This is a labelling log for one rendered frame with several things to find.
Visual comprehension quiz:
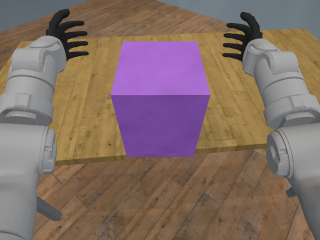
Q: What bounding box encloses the table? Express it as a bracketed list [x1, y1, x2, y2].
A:
[0, 28, 320, 221]

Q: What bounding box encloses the left robot forearm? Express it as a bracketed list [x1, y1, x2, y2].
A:
[0, 35, 67, 126]

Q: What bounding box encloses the carton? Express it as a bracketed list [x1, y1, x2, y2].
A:
[110, 41, 210, 157]

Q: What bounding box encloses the right robot hand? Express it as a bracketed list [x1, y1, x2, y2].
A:
[222, 12, 263, 62]

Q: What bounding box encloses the left robot hand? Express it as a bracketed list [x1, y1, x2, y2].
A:
[46, 9, 89, 62]

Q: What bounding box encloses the robot right upper arm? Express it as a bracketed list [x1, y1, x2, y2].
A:
[266, 122, 320, 240]

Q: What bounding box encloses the robot left upper arm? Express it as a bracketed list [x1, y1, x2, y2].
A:
[0, 123, 57, 240]

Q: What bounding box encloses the right robot forearm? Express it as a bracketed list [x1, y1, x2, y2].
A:
[242, 38, 320, 129]

